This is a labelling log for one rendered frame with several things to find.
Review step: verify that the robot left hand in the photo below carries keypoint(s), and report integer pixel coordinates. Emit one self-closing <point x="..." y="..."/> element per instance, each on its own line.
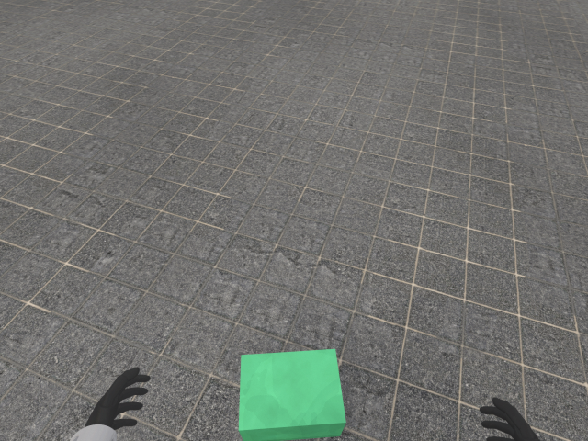
<point x="109" y="406"/>

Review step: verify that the carton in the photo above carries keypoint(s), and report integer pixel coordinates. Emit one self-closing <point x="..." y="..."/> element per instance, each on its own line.
<point x="290" y="396"/>

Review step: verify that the robot right hand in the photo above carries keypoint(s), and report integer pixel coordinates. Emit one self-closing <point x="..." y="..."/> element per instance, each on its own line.
<point x="517" y="426"/>

